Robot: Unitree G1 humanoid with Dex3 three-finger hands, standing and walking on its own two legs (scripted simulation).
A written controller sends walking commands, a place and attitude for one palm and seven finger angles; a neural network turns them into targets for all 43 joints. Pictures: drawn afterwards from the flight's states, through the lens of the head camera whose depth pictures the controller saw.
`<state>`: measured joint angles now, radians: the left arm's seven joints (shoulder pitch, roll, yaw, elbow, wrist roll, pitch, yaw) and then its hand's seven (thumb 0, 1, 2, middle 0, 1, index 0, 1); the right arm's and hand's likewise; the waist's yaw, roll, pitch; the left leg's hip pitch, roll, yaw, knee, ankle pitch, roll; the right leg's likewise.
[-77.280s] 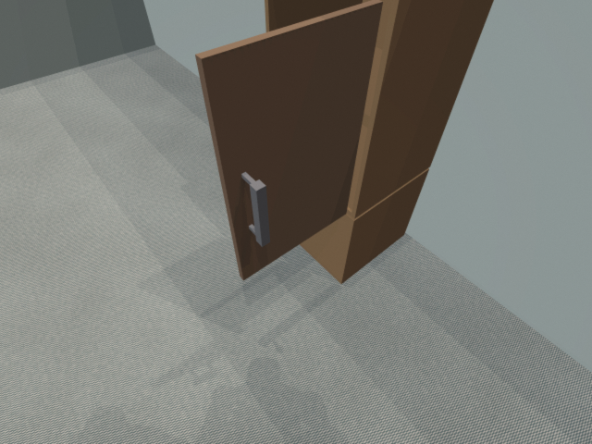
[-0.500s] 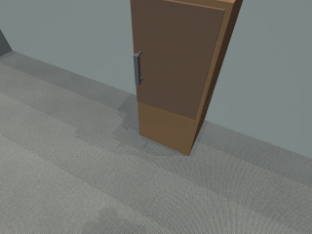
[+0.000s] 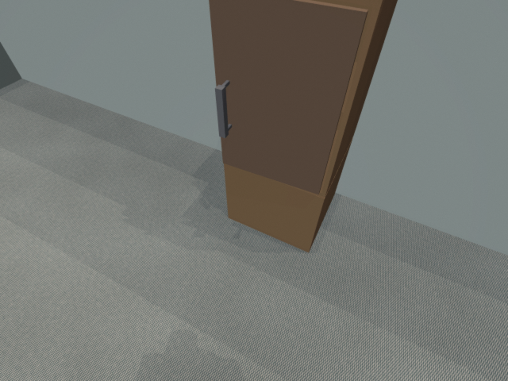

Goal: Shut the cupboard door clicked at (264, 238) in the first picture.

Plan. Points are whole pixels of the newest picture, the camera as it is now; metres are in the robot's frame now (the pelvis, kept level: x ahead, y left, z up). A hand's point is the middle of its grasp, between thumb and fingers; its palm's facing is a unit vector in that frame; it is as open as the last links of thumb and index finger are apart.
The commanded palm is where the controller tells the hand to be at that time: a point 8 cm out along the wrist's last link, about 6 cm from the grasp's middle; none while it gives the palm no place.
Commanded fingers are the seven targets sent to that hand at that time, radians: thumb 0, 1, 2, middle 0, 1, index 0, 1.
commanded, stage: look to check the result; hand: left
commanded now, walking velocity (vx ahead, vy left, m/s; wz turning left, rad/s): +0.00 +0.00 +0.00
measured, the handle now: (225, 109) +0.87 +0.14 -0.08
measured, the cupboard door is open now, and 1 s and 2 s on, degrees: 3 3 3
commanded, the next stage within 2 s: walk to a spot facing it in 0.04 s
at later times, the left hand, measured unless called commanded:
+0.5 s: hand out of the picture +0.00 +0.19 -0.20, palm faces +0.17 -0.96 -0.21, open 7.4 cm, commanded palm none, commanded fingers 0.00 0.90 0.90 -0.20 -0.30 -0.20 -0.30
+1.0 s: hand out of the picture -0.02 +0.16 -0.16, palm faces +0.43 -0.84 -0.32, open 7.4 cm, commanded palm none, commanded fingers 0.00 0.90 0.90 -0.20 -0.30 -0.20 -0.30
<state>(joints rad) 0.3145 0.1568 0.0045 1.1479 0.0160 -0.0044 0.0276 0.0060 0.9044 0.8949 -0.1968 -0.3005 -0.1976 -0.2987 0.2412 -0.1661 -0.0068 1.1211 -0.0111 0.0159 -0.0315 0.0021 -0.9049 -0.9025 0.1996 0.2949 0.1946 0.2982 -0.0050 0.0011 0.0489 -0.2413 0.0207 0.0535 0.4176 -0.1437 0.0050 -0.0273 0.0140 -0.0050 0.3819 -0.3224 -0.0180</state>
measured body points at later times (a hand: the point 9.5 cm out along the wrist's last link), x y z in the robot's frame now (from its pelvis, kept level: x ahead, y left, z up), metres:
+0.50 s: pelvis +0.01 +0.01 -0.03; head +0.04 +0.02 +0.42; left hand -0.01 +0.24 -0.19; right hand +0.05 -0.23 -0.18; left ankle +0.05 +0.11 -0.74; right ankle -0.07 -0.11 -0.73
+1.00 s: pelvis +0.02 -0.06 -0.01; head +0.08 -0.06 +0.44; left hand -0.04 +0.20 -0.13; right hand +0.21 -0.26 -0.16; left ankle -0.04 +0.07 -0.67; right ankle +0.04 -0.16 -0.74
